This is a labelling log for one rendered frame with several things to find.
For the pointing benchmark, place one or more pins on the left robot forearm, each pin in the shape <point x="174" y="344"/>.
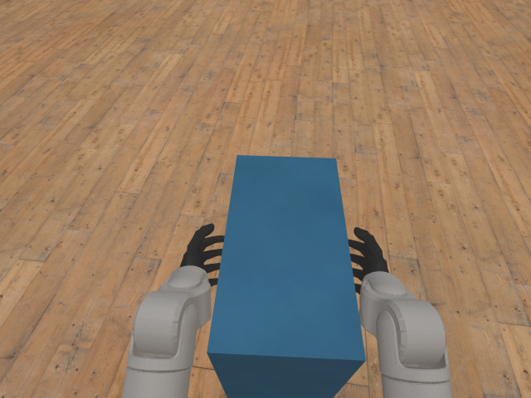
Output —
<point x="162" y="343"/>

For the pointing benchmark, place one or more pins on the right robot hand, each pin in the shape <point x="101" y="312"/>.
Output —
<point x="372" y="261"/>

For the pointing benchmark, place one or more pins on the right robot forearm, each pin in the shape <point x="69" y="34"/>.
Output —
<point x="411" y="336"/>

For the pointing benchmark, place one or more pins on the carton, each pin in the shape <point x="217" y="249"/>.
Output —
<point x="285" y="321"/>

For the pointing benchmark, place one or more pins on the left robot hand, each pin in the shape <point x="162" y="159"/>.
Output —
<point x="195" y="254"/>

